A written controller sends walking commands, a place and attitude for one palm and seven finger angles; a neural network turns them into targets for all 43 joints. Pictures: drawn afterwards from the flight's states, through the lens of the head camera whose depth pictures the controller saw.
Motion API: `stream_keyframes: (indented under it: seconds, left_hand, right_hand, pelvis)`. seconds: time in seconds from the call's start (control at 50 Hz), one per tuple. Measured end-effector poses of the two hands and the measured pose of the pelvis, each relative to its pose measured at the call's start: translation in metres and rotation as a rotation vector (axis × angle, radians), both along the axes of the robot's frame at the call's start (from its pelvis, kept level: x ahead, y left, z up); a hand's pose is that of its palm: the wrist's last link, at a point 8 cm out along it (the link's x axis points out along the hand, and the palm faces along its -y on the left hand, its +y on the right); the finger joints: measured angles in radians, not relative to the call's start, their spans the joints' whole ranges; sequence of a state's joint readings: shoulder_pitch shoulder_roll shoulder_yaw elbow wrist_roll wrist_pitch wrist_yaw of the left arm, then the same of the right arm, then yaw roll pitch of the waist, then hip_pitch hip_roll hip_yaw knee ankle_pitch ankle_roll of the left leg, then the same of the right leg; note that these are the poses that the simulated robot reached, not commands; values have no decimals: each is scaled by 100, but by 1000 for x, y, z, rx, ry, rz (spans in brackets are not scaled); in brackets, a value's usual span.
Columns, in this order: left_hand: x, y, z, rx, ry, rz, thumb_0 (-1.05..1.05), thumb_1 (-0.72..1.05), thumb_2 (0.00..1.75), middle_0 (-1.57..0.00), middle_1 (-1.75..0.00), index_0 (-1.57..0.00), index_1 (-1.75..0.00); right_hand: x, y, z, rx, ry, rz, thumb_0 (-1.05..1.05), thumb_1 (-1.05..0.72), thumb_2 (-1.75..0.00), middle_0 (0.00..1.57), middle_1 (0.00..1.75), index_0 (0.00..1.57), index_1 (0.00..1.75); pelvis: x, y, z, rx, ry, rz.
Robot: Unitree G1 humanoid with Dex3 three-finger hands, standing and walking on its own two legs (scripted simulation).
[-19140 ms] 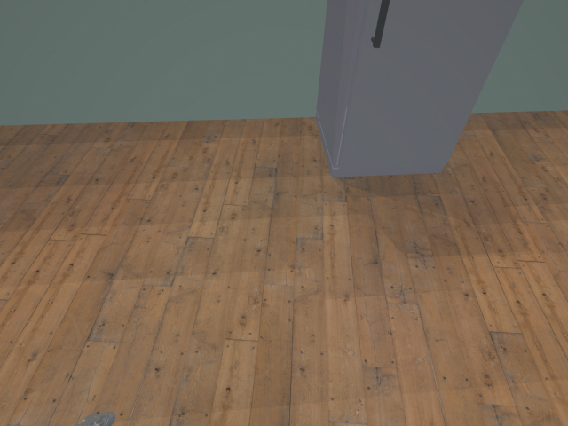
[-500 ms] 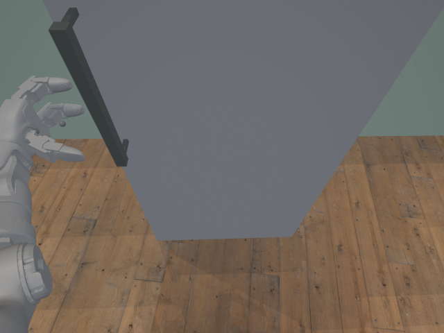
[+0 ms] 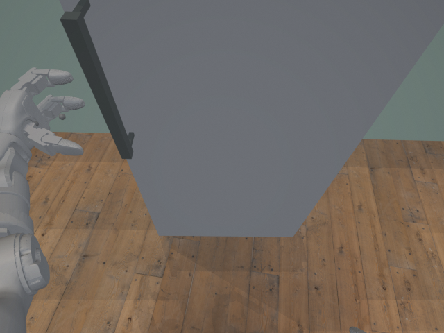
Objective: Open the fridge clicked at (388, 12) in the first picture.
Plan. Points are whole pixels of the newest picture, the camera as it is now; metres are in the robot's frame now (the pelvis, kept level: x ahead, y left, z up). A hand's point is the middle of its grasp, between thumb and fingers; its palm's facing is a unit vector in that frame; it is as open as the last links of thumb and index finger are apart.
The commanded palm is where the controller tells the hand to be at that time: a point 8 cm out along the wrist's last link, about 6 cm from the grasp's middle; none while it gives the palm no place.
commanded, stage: move the hooked fingers beside the handle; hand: left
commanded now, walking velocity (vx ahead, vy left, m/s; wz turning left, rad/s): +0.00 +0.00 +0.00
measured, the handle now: (109, 94) +0.51 +0.21 +0.13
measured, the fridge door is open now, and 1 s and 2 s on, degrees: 0 0 0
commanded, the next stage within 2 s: feel for the door with the fingertips in 0.02 s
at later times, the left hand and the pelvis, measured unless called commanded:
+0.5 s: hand (87, 118) +0.44 +0.23 +0.14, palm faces -0.03 -1.00 -0.01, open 14.0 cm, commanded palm +0.42 +0.28 +0.14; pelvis +0.01 +0.01 +0.00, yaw -1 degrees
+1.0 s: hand (85, 109) +0.46 +0.23 +0.14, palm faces +0.00 -1.00 +0.01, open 14.0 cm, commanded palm +0.44 +0.28 +0.14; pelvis -0.01 +0.00 +0.00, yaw +0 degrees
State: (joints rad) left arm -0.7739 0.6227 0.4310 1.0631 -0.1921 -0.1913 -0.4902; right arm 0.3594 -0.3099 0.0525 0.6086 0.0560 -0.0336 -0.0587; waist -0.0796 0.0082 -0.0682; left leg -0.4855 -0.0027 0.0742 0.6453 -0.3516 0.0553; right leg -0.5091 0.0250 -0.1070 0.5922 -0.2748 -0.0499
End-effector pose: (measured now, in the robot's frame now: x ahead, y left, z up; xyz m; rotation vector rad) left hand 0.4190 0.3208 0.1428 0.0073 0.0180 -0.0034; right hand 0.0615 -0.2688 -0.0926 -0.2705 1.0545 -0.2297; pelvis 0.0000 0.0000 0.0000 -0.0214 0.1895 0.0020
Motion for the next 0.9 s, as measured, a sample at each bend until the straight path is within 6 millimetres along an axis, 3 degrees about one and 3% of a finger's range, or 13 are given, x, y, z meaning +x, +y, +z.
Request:
stream_keyframes:
  seconds: [0.16,0.26,0.54,0.7,0.9]
  left_hand:
    - [4,0,-4,9,18,-2,-2,-50,30,-30,-120,-30,-120]
    - [5,-11,-1,3,-15,-31,-2,-50,30,-30,-120,-30,-120]
    - [0,-41,-4,-18,-20,-19,-2,-50,30,-30,-120,-30,-120]
    - [-2,-34,-2,13,10,28,-2,-50,30,-30,-120,-30,-120]
    - [10,-33,3,0,15,-3,-2,-50,30,-30,-120,-30,-120]
  right_hand:
    - [-20,2,-3,2,53,-25,0,-90,-89,20,30,20,30]
    - [-25,5,-5,12,65,-37,0,-90,-89,20,30,20,30]
    - [-1,17,-3,54,-27,-23,0,-90,-89,20,30,20,30]
    - [7,14,-2,49,-53,1,0,-90,-89,20,30,20,30]
    - [-17,1,-5,13,16,-12,0,-90,-89,20,30,20,30]
  pelvis:
    - [0,2,0,-2,7,-1]
    - [3,4,0,-3,5,-5]
    - [5,7,3,0,-26,-13]
    - [-1,3,3,3,-38,-3]
    - [-8,-1,0,4,-18,5]
